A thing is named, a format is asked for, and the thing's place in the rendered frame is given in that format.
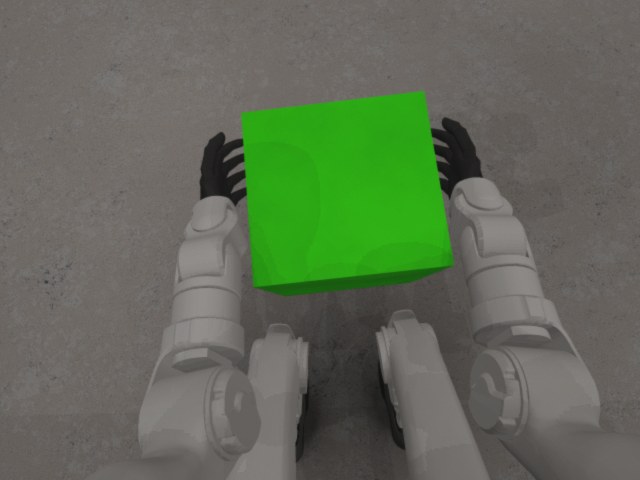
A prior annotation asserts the carton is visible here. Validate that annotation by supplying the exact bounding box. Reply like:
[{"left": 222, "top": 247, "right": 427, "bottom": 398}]
[{"left": 241, "top": 91, "right": 454, "bottom": 296}]

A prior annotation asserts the robot left hand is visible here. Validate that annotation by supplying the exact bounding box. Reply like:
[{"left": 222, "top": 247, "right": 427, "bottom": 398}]
[{"left": 200, "top": 132, "right": 247, "bottom": 207}]

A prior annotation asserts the robot left upper arm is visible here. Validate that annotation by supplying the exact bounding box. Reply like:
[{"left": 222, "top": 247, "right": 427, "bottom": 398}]
[{"left": 84, "top": 365, "right": 261, "bottom": 480}]

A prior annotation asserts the robot right foot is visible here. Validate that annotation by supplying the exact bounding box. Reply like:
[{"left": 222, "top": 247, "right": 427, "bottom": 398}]
[{"left": 378, "top": 361, "right": 405, "bottom": 450}]

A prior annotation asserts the left robot forearm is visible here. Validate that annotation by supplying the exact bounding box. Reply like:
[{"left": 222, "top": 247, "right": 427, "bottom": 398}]
[{"left": 138, "top": 196, "right": 248, "bottom": 450}]

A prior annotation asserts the right robot forearm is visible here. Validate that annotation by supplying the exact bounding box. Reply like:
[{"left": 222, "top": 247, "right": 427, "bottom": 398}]
[{"left": 449, "top": 177, "right": 600, "bottom": 418}]

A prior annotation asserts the left robot thigh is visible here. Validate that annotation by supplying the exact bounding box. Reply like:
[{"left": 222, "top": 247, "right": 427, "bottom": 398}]
[{"left": 226, "top": 333, "right": 308, "bottom": 480}]

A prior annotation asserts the robot right hand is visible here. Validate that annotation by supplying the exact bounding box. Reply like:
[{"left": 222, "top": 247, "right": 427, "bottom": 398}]
[{"left": 431, "top": 117, "right": 483, "bottom": 200}]

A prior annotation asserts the robot right upper arm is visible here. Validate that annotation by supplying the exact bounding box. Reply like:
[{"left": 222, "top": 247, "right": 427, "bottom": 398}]
[{"left": 469, "top": 345, "right": 640, "bottom": 480}]

